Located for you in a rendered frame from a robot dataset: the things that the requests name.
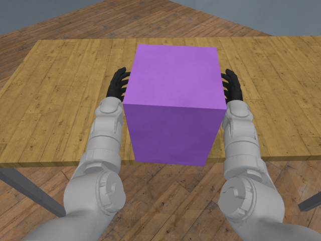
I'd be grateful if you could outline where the right robot forearm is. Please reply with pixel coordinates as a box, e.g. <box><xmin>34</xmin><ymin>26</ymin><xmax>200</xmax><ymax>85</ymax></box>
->
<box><xmin>222</xmin><ymin>100</ymin><xmax>277</xmax><ymax>191</ymax></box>

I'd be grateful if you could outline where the robot left upper arm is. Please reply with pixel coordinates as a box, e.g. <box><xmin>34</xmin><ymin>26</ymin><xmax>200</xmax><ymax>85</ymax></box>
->
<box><xmin>21</xmin><ymin>169</ymin><xmax>126</xmax><ymax>241</ymax></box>

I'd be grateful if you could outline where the left robot hand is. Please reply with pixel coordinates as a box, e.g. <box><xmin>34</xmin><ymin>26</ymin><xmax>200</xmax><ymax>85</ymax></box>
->
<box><xmin>106</xmin><ymin>67</ymin><xmax>131</xmax><ymax>102</ymax></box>

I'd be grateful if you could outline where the robot right upper arm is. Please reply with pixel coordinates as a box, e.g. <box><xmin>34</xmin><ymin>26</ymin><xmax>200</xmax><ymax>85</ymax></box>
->
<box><xmin>218</xmin><ymin>176</ymin><xmax>321</xmax><ymax>241</ymax></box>

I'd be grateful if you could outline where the carton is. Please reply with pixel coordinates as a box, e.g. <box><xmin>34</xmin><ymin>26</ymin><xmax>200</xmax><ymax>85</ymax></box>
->
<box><xmin>122</xmin><ymin>44</ymin><xmax>227</xmax><ymax>166</ymax></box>

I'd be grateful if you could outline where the table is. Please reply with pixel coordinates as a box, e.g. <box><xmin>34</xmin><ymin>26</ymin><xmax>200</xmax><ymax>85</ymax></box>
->
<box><xmin>0</xmin><ymin>36</ymin><xmax>321</xmax><ymax>217</ymax></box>

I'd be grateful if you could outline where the left robot forearm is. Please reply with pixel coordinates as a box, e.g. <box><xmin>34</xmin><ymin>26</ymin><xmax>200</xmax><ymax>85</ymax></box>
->
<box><xmin>63</xmin><ymin>97</ymin><xmax>123</xmax><ymax>201</ymax></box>

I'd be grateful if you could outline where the right robot hand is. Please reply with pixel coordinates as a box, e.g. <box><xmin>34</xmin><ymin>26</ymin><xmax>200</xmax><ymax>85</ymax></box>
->
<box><xmin>221</xmin><ymin>69</ymin><xmax>243</xmax><ymax>104</ymax></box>

